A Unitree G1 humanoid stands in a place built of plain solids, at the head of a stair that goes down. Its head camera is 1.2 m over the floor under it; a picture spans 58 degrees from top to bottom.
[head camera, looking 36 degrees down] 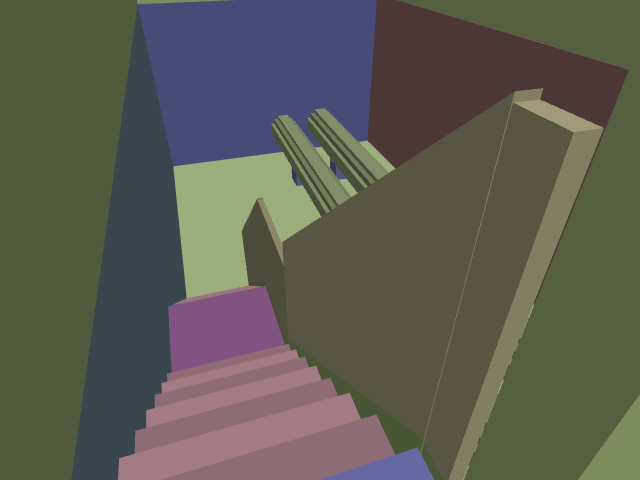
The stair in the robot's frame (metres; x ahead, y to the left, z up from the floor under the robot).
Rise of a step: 0.21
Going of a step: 0.24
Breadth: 0.93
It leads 18 degrees to the left of straight ahead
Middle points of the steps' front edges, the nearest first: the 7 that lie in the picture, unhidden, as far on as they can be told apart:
0.74 0.24 -0.21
0.98 0.31 -0.42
1.21 0.39 -0.63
1.44 0.46 -0.84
1.68 0.54 -1.05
1.91 0.61 -1.26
2.14 0.69 -1.47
